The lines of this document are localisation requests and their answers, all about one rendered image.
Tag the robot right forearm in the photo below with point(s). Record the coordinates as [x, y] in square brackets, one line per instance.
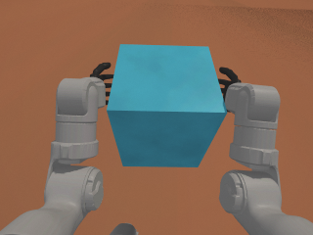
[256, 110]

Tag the robot right upper arm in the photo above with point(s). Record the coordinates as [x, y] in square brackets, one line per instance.
[254, 199]

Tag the carton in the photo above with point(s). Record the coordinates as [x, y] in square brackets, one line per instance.
[165, 104]

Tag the robot left upper arm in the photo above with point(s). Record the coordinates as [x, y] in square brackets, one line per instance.
[71, 192]

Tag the robot left thigh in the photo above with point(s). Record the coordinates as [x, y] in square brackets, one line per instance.
[125, 229]

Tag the robot left forearm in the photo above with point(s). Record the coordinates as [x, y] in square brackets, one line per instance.
[77, 104]

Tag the right robot hand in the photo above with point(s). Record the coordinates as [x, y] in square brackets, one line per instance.
[227, 83]

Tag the left robot hand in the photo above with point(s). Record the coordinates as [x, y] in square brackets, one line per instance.
[96, 73]

